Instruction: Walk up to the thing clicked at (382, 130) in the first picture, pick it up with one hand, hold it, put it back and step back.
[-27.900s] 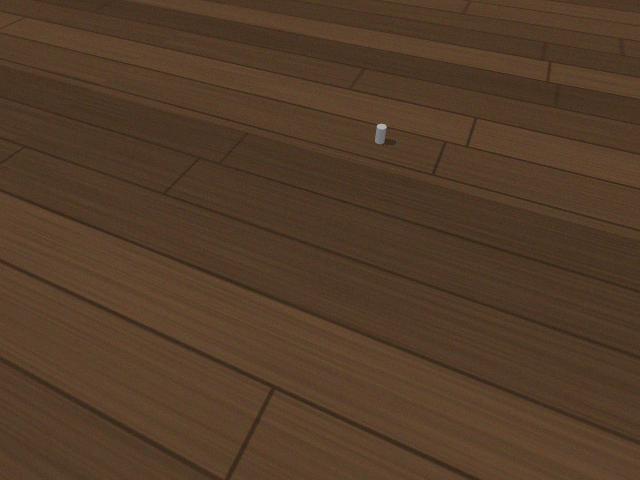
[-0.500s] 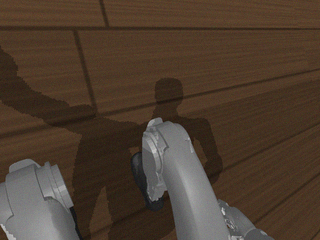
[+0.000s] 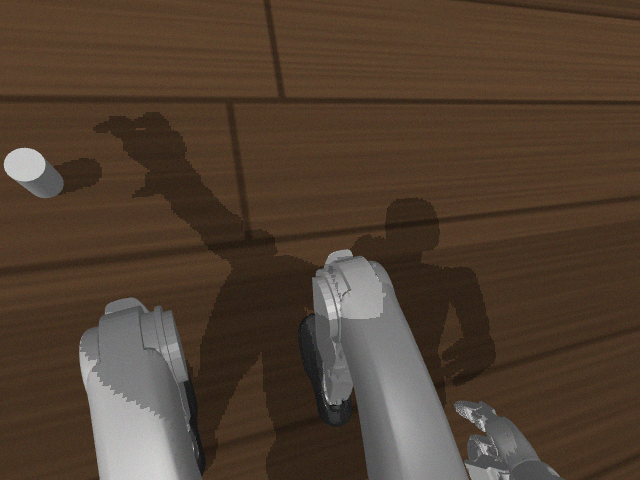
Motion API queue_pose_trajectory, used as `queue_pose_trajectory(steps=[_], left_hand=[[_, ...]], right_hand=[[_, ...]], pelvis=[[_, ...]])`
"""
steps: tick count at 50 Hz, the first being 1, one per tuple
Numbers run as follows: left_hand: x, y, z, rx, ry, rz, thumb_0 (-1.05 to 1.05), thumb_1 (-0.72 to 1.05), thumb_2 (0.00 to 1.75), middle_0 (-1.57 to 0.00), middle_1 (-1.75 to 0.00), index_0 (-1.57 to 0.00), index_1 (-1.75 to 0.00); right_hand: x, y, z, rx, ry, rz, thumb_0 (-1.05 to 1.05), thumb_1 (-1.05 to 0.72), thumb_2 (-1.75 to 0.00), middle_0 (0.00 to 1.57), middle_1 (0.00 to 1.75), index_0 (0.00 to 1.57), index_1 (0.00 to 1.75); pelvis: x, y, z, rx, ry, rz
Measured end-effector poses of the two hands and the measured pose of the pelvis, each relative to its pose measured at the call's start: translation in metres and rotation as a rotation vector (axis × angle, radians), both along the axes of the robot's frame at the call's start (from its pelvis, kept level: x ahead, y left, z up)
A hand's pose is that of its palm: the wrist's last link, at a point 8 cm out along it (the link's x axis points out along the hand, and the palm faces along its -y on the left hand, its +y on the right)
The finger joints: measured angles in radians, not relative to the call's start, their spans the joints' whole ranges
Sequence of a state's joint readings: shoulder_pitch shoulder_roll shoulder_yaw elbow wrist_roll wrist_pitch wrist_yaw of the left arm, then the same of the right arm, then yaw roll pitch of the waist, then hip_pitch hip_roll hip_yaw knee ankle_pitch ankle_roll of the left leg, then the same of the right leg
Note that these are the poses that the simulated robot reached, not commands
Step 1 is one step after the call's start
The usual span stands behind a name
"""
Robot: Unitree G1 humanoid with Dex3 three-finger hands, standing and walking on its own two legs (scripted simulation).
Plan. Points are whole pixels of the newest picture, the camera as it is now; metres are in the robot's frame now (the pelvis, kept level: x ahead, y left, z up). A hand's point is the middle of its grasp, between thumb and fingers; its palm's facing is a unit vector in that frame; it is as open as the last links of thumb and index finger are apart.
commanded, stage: withdraw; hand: left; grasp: from above
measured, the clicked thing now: (36, 174) +0.54 +0.30 -0.33
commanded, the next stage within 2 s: home in 0.26 s
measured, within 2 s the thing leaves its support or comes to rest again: neither
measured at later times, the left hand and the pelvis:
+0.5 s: hand out of the picture +0.54 +0.33 -0.13, palm faces -0.36 -0.05 -0.93, open 13.0 cm; pelvis +0.01 +0.00 -0.02, yaw +0 degrees
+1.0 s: hand out of the picture +0.35 +0.28 +0.04, palm faces -0.24 -0.66 -0.71, open 7.8 cm; pelvis +0.02 -0.01 +0.14, yaw +6 degrees
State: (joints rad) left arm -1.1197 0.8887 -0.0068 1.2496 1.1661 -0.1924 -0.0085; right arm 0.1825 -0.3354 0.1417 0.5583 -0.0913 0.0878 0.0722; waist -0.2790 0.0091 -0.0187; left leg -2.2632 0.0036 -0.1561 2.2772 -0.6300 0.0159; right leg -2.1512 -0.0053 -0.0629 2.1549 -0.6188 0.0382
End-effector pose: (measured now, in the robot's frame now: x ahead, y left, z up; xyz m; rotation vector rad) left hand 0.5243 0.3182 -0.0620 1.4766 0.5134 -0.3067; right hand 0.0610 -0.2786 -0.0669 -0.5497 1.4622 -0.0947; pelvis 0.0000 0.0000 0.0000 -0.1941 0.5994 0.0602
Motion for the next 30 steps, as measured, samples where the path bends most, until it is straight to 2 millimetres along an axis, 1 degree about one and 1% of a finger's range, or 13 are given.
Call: queue_pose_trajectory(steps=[4, 8, 11, 13, 18, 23, 27, 30], left_hand=[[-0.007, -0.006, -0.023, -0.004, -0.004, -0.034, 0.01, -0.41, 0.93, -0.22, -0.91, -0.20, -0.93], [-0.016, -0.007, -0.046, 0.005, -0.019, -0.045, 0.01, -0.39, 0.91, -0.24, -0.89, -0.23, -0.91], [-0.018, -0.004, -0.055, 0.017, -0.053, -0.035, 0.01, -0.38, 0.89, -0.25, -0.87, -0.24, -0.89], [-0.016, 0.001, -0.055, 0.029, -0.085, -0.017, 0.01, -0.37, 0.88, -0.26, -0.86, -0.25, -0.88], [-0.003, 0.010, -0.042, 0.054, -0.155, 0.050, 0.00, -0.38, 0.88, -0.25, -0.86, -0.24, -0.87], [0.015, 0.008, -0.019, 0.072, -0.161, 0.070, 0.00, -0.37, 0.91, -0.24, -0.86, -0.23, -0.87], [0.023, 0.005, 0.002, 0.061, -0.142, 0.087, 0.00, -0.26, 0.94, -0.24, -0.80, -0.23, -0.82], [0.017, 0.003, 0.017, 0.019, -0.117, 0.105, 0.01, -0.12, 0.94, -0.23, -0.73, -0.22, -0.74]], right_hand=[[-0.015, -0.004, -0.001, -0.029, 0.039, -0.012, 0.00, -0.92, -0.90, 0.20, 0.30, 0.21, 0.30], [-0.028, -0.003, -0.011, -0.025, 0.070, -0.020, 0.00, -0.92, -0.90, 0.20, 0.30, 0.21, 0.30], [-0.034, 0.001, -0.020, -0.008, 0.077, -0.024, 0.00, -0.92, -0.90, 0.20, 0.30, 0.21, 0.30], [-0.036, 0.004, -0.026, 0.004, 0.076, -0.027, 0.00, -0.92, -0.90, 0.20, 0.30, 0.21, 0.30], [-0.033, 0.013, -0.036, 0.035, 0.062, -0.039, 0.00, -0.92, -0.90, 0.20, 0.30, 0.21, 0.30], [-0.024, 0.019, -0.034, 0.057, 0.034, -0.066, 0.00, -0.91, -0.90, 0.20, 0.30, 0.21, 0.30], [-0.017, 0.021, -0.024, 0.066, 0.016, -0.092, 0.00, -0.90, -0.89, 0.20, 0.30, 0.21, 0.30], [-0.013, 0.020, -0.014, 0.075, 0.015, -0.106, 0.00, -0.90, -0.89, 0.20, 0.30, 0.21, 0.30]], pelvis=[[-0.002, -0.001, -0.008, -0.001, -0.008, -0.001], [-0.004, -0.001, -0.018, -0.001, -0.017, -0.005], [-0.005, -0.002, -0.026, 0.000, -0.024, -0.006], [-0.005, -0.002, -0.030, 0.002, -0.025, -0.006], [-0.003, -0.002, -0.033, 0.009, -0.008, -0.007], [0.004, -0.001, -0.026, 0.007, 0.024, -0.009], [0.009, 0.001, -0.013, 0.004, 0.042, -0.006], [0.012, 0.003, 0.000, 0.005, 0.051, -0.002]])
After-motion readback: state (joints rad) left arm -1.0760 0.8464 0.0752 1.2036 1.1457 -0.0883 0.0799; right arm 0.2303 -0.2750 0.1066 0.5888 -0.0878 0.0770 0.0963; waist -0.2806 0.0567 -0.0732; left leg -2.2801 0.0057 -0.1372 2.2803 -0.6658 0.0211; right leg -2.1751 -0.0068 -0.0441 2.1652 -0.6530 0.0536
